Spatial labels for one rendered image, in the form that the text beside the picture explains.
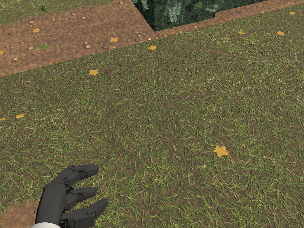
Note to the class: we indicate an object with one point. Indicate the left robot hand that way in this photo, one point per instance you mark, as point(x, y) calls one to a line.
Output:
point(56, 200)

